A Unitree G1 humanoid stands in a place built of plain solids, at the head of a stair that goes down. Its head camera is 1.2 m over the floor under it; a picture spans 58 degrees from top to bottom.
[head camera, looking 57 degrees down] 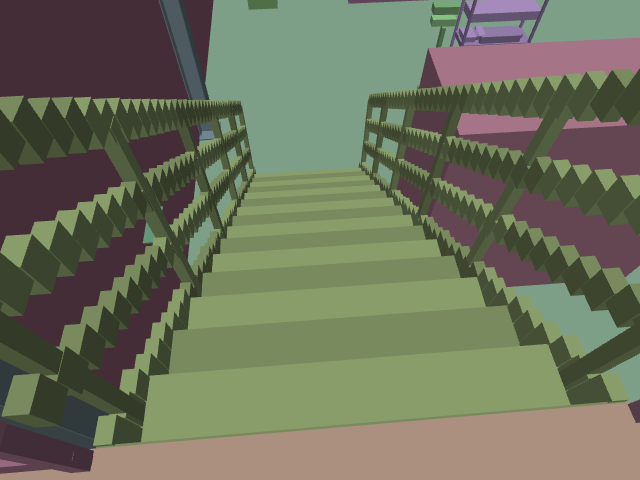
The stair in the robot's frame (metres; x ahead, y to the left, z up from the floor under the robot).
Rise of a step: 0.18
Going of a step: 0.22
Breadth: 1.38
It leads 5 degrees to the left of straight ahead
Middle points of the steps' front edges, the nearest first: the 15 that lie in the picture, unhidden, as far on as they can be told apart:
0.22 -0.12 0.00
0.44 -0.11 -0.18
0.66 -0.09 -0.36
0.88 -0.07 -0.54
1.10 -0.05 -0.72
1.32 -0.03 -0.90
1.54 -0.02 -1.08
1.77 0.00 -1.26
1.99 0.02 -1.44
2.21 0.04 -1.63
2.43 0.06 -1.81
2.65 0.07 -1.99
2.87 0.09 -2.17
3.09 0.11 -2.35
3.32 0.13 -2.53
